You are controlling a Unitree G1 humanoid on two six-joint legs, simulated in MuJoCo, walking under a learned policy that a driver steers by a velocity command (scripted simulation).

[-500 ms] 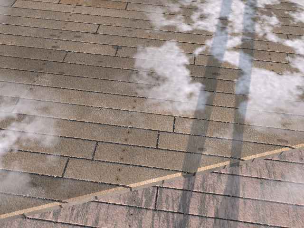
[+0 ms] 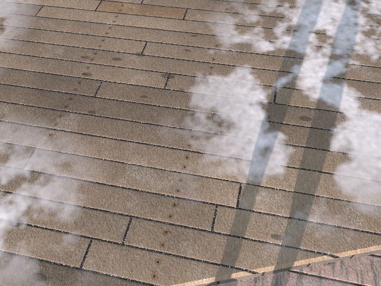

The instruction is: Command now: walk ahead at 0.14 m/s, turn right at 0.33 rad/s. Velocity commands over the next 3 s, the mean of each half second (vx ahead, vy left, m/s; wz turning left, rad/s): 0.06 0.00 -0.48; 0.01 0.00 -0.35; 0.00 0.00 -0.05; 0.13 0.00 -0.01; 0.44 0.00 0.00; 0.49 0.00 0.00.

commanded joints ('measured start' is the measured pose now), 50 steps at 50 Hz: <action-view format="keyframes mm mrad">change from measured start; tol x32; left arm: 1 24 176 45 -50 5 5 7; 50 -95 133 -1 -74 14 62 35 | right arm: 1 125 -65 -12 -17 5 22 -7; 50 70 -83 -23 13 20 86 -8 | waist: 1 -47 -114 -211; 50 -7 -152 -86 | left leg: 1 48 2 25 -60 23 -28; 15 439 326 -360 -837 184 130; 34 378 311 15 -637 627 211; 39 13 70 70 -141 -219 -2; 50 131 48 40 -299 -19 -13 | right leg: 1 104 -248 209 -28 718 -178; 7 -3 -212 342 -79 64 -144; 13 -16 -171 457 24 79 -70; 16 -243 71 64 533 -508 61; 21 -244 -11 29 794 -333 110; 34 -12 -42 -88 294 -360 66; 39 179 -463 356 -78 368 -180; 50 194 -274 165 -86 239 -126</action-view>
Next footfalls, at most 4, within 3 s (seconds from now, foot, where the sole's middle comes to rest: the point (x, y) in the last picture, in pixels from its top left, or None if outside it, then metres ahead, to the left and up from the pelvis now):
0.28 left None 0.11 0.12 -0.78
0.74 right None -0.01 -0.08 -0.78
1.14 left None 0.06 0.11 -0.78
2.46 left None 0.33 -0.10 -0.78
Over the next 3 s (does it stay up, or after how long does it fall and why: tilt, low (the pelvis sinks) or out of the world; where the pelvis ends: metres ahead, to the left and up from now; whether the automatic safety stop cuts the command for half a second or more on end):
stays up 0.47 -0.29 0.01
